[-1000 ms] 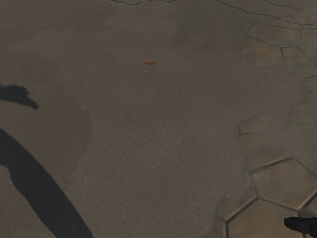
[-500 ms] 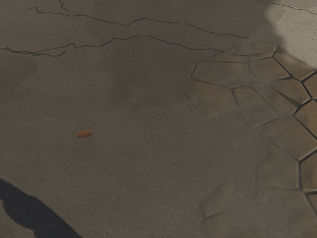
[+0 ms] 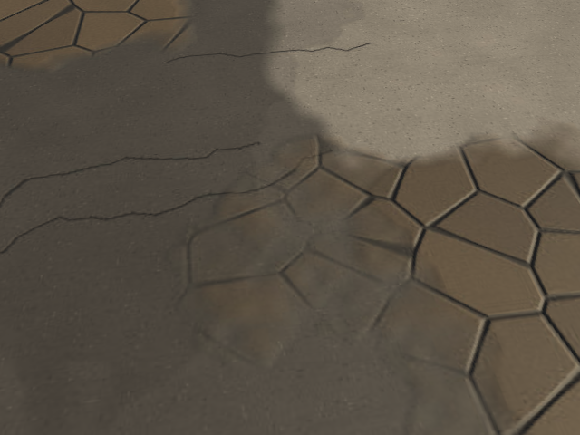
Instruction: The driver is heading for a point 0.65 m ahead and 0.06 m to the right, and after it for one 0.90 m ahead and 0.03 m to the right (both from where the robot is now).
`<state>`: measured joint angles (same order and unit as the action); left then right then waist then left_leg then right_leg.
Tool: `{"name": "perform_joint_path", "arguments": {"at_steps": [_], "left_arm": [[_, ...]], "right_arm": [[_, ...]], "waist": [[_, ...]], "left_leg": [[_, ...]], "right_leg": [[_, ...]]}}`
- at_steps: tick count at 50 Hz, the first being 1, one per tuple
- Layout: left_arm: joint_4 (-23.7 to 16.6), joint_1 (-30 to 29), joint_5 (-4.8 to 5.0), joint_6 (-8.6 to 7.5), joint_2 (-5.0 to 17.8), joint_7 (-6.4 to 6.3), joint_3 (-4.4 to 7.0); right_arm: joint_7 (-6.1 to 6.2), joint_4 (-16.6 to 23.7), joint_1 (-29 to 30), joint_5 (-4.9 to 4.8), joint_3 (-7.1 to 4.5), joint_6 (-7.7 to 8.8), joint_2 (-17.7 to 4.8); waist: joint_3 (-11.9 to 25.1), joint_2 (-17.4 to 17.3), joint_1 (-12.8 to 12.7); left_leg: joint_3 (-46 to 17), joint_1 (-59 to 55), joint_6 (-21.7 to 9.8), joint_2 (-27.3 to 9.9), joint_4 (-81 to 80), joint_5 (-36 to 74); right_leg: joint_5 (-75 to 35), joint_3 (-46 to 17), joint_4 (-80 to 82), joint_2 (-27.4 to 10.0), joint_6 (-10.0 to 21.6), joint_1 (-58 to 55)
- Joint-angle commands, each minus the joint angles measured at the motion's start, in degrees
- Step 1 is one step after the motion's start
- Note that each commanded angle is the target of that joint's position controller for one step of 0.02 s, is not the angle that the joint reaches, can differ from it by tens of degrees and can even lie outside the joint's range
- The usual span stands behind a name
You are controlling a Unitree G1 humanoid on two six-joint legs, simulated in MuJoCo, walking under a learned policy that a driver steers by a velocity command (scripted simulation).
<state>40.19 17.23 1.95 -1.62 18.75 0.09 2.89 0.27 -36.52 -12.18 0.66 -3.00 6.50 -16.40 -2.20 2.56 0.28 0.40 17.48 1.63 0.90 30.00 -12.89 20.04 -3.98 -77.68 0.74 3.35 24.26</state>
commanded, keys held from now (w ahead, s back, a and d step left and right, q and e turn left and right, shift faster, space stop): w+e+shift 0.40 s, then w+shift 0.02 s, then w+q+shift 0.06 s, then q+shift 0.34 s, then shift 0.18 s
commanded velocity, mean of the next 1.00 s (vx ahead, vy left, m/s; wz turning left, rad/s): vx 0.69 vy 0.00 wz -0.30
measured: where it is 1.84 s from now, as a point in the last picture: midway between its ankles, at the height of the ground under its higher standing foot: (394, 297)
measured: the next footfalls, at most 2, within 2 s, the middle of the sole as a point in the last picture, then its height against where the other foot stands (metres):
right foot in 0.34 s outside the picture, level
left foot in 0.76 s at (354, 275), level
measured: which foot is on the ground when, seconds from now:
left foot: down 0.00-0.34, up 0.36-0.74, down 0.76-1.00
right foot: up 0.00-0.32, down 0.34-0.76, up 0.78-1.00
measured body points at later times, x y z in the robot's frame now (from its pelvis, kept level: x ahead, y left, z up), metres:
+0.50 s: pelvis +0.42 -0.07 +0.00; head +0.44 -0.08 +0.44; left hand +0.60 +0.15 -0.12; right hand +0.47 -0.37 -0.08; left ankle +0.47 +0.12 -0.62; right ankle +0.43 -0.11 -0.73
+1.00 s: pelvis +0.74 -0.14 +0.00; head +0.80 -0.15 +0.44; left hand +0.99 +0.06 -0.10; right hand +0.81 -0.44 -0.10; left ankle +0.87 -0.13 -0.73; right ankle +0.73 -0.32 -0.65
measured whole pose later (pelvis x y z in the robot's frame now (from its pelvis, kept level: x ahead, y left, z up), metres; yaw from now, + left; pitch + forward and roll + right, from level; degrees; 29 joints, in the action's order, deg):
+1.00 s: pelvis +0.74 -0.14 +0.00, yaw -14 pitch +2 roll -1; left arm 36.6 6.4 -1.1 -0.6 16.9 -2.3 1.5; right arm -0.7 -36.4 -11.8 0.8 -1.8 1.9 -16.1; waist -5.1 0.1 1.7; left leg -5.2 25.2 -6.0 9.2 26.5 -1.9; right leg 22.6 -7.5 -67.9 -0.1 -3.2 36.7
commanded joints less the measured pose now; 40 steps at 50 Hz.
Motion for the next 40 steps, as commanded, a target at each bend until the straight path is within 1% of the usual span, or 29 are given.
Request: {"name": "perform_joint_path", "arguments": {"at_steps": [1, 3, 6, 8, 9, 11, 12, 14, 15, 16, 17, 18, 19, 20, 21, 22, 24, 25, 27, 29, 30, 31, 33, 35, 36, 37, 38, 39, 40], "left_arm": [[-8.07, -5.29, 0.93, -0.1, 1.32, 0.89, 0.42], [-9.36, -6.49, 0.97, 0.87, -0.52, 1.38, -0.19], [-10.55, -9.13, 0.23, 0.57, -0.09, 2.05, -0.51], [-10.58, -12.49, 0.0, 0.23, 1.06, 2.53, -0.21], [-11.7, -15.03, -0.02, -0.1, 0.11, 3.11, -0.68], [-12.59, -19.54, 0.0, -0.96, 0.53, 4.37, -0.57], [-12.84, -20.57, 0.15, -1.27, 1.49, 4.71, -0.09], [-12.38, -15.97, 0.68, -1.13, 4.53, 4.86, 1.5], [-10.47, -6.99, 1.15, -0.51, 6.95, 4.65, 2.98], [-6.47, 7.98, 1.1, 0.32, 11.11, 4.02, 5.32], [-2.64, 16.98, 1.47, 1.09, 12.75, 2.73, 6.33], [-4.04, 12.07, 0.09, 0.84, 15.37, 2.43, 5.5], [-7.21, 9.44, -1.71, -0.53, 13.06, 2.27, 4.87], [-7.05, 9.74, -1.64, -1.68, 9.9, 2.17, 4.57], [-6.37, 6.15, -1.79, -2.81, 8.37, 2.35, 3.92], [-6.46, 1.78, -2.06, -3.61, 5.85, 2.41, 3.01], [-6.38, -3.58, -2.94, -3.85, 2.66, 1.73, 1.72], [-5.4, -4.19, -2.54, -3.94, 1.69, 1.49, 1.17], [-3.44, -3.25, -2.45, -4.38, 2.71, 0.46, 1.06], [-1.77, -1.62, -2.52, -4.63, 2.62, -0.51, 0.89], [-0.27, 2.06, -2.3, -4.8, 3.08, -0.79, 0.97], [0.97, 4.32, -2.25, -4.81, 3.96, -0.94, 1.05], [2.39, 4.65, -2.31, -4.27, 4.78, -1.17, 1.22], [2.05, 2.4, -2.62, -3.06, 5.9, -1.66, 1.66], [1.25, 0.63, -2.8, -2.27, 6.61, -2.08, 1.95], [0.18, -2.12, -3.29, -1.38, 6.81, -2.48, 2.09], [-1.08, -5.23, -3.4, -0.87, 6.2, -2.68, 1.89], [-2.34, 2.21, -5.04, -1.06, -0.68, -1.83, 0.47], [-3.27, 12.83, -3.02, -1.36, -1.41, -0.46, -0.83]], "right_arm": [[-0.26, -1.05, -6.14, -0.01, -1.28, 0.4, -2.98], [-0.56, -2.87, -5.02, -1.17, -1.22, 0.42, -2.57], [-0.1, -3.65, -2.33, -0.26, -1.81, 0.6, -5.61], [0.24, -4.65, -3.59, 0.37, -1.77, 0.67, -6.47], [0.38, -5.2, -4.88, 0.06, -2.2, 0.73, -8.79], [0.55, -6.62, -7.24, -0.12, -2.21, 0.26, -9.82], [0.82, -7.03, -8.73, 0.08, -2.51, -0.02, -11.59], [1.72, -7.2, -9.79, -0.13, -3.35, -1.23, -15.52], [2.0, -6.46, -7.86, -0.16, -3.71, -1.93, -16.83], [1.82, -4.59, -4.09, -0.3, -3.79, -2.02, -16.81], [1.44, -3.92, -1.96, -0.98, -2.84, -1.16, -12.91], [0.35, -0.87, -7.49, 0.84, 0.61, 1.3, -1.81], [-0.48, 3.36, -7.57, -2.02, 0.98, 3.92, -5.27], [-0.4, 4.43, 1.35, -3.42, 0.21, 4.93, -9.6], [-0.12, 4.49, 2.38, -3.63, 0.3, 4.88, -8.41], [0.25, 1.92, -0.71, -2.56, 0.59, 3.8, -7.14], [-0.05, -1.13, -6.08, -1.81, 0.22, 0.9, -6.95], [0.06, -1.22, -5.18, -1.66, 0.18, -0.14, -6.73], [0.2, 1.19, 0.46, -0.21, 1.16, -0.43, -4.28], [-0.84, 0.72, 4.32, 0.62, 2.4, 0.56, -1.04], [-1.63, 0.65, 7.29, 0.33, 2.68, 1.05, -0.13], [-2.27, 1.06, 9.04, -0.35, 2.53, 1.25, -0.21], [-3.31, 2.05, 10.49, -1.61, 1.7, 1.2, -2.23], [-4.36, 1.97, 7.52, -1.23, -0.01, 1.0, -5.92], [-4.71, 0.81, 2.28, -0.81, -1.12, 0.77, -7.92], [-4.68, -1.52, -7.08, -0.89, -2.3, 0.29, -9.73], [-4.18, -3.08, -15.49, -0.94, -2.98, -0.32, -10.83], [-3.47, -2.1, -13.57, -0.49, -2.98, -0.43, -13.97], [-3.37, 1.92, -8.83, 1.65, -2.88, -0.19, -16.04]], "waist": [[0.94, -8.03, 2.57], [-1.58, -7.48, 0.86], [-4.88, -5.71, -0.59], [-5.57, -2.54, 1.08], [-7.2, -3.46, 1.42], [-8.54, -1.84, 2.58], [-6.63, -2.95, 2.37], [-1.67, -8.78, -2.25], [3.06, -11.37, -7.77], [9.64, -11.22, -15.01], [9.78, -2.64, -17.59], [11.54, 18.34, -6.73], [24.63, 14.61, -6.29], [15.64, 2.68, -8.39], [6.99, -5.98, -3.95], [4.09, -9.97, -0.3], [0.18, -5.91, 3.79], [-2.4, -4.71, 3.95], [-4.95, -2.93, 2.31], [-3.69, -3.42, -0.74], [-2.32, -4.45, -3.71], [-1.65, -3.85, -5.3], [-1.59, -0.61, -5.75], [1.62, 1.1, -3.34], [4.88, 1.88, -0.69], [8.75, 2.66, 4.02], [10.92, 1.08, 9.32], [13.77, -18.68, 2.17], [25.18, -22.57, -2.3]], "left_leg": [[-17.02, -17.28, -8.51, -15.32, -15.91, -1.23], [-11.29, -14.15, -8.83, -15.74, -17.63, 3.67], [-1.79, -9.55, -8.52, -14.63, -21.24, 10.17], [4.61, -11.37, -6.85, -11.95, -22.73, 13.73], [6.11, -11.22, -6.49, -13.18, -23.05, 16.46], [10.68, -14.44, -3.9, -11.95, -22.27, 29.29], [11.9, -16.37, -2.95, -11.77, -20.04, 42.74], [12.83, -21.22, -2.22, -13.67, -9.1, 73.51], [12.51, -20.25, -2.75, -14.95, 2.1, 83.0], [10.97, -12.17, -3.62, -14.8, 18.15, 82.1], [10.77, 2.74, -2.02, -7.0, 41.26, 36.35], [3.68, 21.98, -1.02, 2.49, 63.69, -20.61], [-9.31, 32.31, -2.71, 2.69, 66.89, -18.04], [-9.68, 33.83, -4.41, -0.18, 60.38, -11.99], [-9.2, 32.11, -4.49, -2.33, 53.35, -8.14], [-9.17, 26.43, -3.58, -5.35, 49.05, -5.66], [-7.89, 19.01, -1.44, -9.44, 43.88, -3.48], [-6.15, 17.58, -0.18, -10.63, 41.11, -3.4], [-2.12, 16.1, 1.52, -9.86, 31.71, 3.43], [1.33, 9.43, 0.55, -7.41, 16.47, 20.75], [2.54, 6.71, 0.13, -5.38, 10.57, 29.93], [2.61, 6.31, -0.24, -3.94, 6.44, 35.15], [1.06, 8.26, -1.54, -2.72, 0.72, 36.98], [1.74, 8.02, -3.03, -0.09, -0.44, 31.91], [3.02, 5.03, -3.49, 2.09, 0.87, 26.85], [3.9, -1.88, -4.19, 3.97, 2.52, 22.44], [0.71, -11.46, -5.36, 2.08, 0.98, 23.63], [-14.12, -23.78, -11.38, -7.83, 4.25, 47.85], [-48.49, -38.93, -25.27, -21.33, -3.87, 37.81]], "right_leg": [[-2.47, -2.54, 0.09, -8.55, 0.38, 20.69], [-3.36, -1.97, 1.23, -10.29, 0.33, 23.29], [-13.13, -0.74, 8.01, -10.3, -1.16, 23.57], [-20.79, 2.7, 14.47, -8.36, -0.7, 22.24], [-23.03, 3.62, 19.78, -8.83, -0.1, 21.2], [-25.14, 8.84, 29.34, -5.64, 1.93, 17.05], [-24.73, 12.2, 31.83, -2.5, 2.99, 12.13], [-18.79, 16.0, 32.07, 2.79, 4.6, 3.72], [-14.99, 15.77, 30.91, 4.22, 6.16, -5.82], [-14.57, 12.2, 32.82, 4.17, 9.02, -24.16], [-18.21, 3.87, 40.08, 0.47, 11.67, -40.27], [-21.35, -16.93, 39.86, -6.22, 17.73, -49.35], [12.1, -45.33, 56.55, -15.91, 26.68, -55.03], [19.53, -47.47, 64.34, -15.27, 21.89, -46.48], [16.04, -43.27, 65.91, -14.72, 19.58, -34.54], [8.94, -36.53, 64.96, -13.08, 17.93, -25.01], [1.08, -24.44, 65.57, -9.18, 16.07, -10.81], [-9.8, -18.8, 65.58, -8.38, 15.04, -5.57], [-33.21, -6.62, 65.01, -4.85, 12.31, 0.35], [-36.28, 2.93, 63.28, 0.1, 8.58, 2.05], [-32.89, 3.67, 64.19, -0.49, 7.75, 0.05], [-31.82, 3.52, 65.26, -2.13, 7.18, -3.52], [-31.32, 4.07, 63.17, -4.54, 5.4, -11.32], [-39.64, 4.74, 55.95, -6.11, 3.29, -19.41], [-48.21, 5.02, 50.21, -6.55, 2.07, -22.77], [-55.24, 5.54, 40.22, -6.47, 0.87, -22.82], [-51.54, 6.64, 24.52, -4.79, -1.4, -16.27], [3.07, 7.35, 1.11, 4.7, -4.92, -1.25], [18.66, -2.42, -16.74, 11.06, -8.31, 15.06]]}}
